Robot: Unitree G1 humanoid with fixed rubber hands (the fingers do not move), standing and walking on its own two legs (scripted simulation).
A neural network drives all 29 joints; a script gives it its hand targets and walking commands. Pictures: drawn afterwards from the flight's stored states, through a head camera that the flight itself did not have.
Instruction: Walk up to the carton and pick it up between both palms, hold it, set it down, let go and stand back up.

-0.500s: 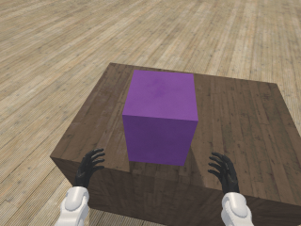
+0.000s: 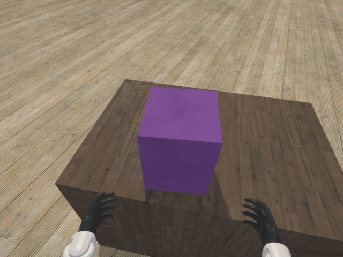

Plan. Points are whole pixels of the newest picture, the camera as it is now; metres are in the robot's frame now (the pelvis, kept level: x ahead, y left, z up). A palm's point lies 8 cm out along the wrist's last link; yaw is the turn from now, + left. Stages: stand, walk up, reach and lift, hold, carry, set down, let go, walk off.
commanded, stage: set down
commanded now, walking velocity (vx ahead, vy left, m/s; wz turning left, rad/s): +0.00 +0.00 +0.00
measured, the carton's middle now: (179, 141) +0.45 +0.02 -0.01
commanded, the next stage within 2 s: let go in 0.68 s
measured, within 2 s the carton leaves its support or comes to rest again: neither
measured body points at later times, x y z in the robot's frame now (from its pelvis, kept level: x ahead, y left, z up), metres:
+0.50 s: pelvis +0.00 +0.00 +0.00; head -0.01 +0.01 +0.45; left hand +0.17 +0.23 -0.07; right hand +0.18 -0.21 -0.07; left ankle -0.01 +0.12 -0.75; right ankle -0.02 -0.11 -0.75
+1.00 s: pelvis -0.01 -0.01 +0.00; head -0.01 +0.00 +0.45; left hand +0.17 +0.22 -0.09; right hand +0.16 -0.24 -0.08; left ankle -0.01 +0.12 -0.75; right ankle -0.02 -0.11 -0.75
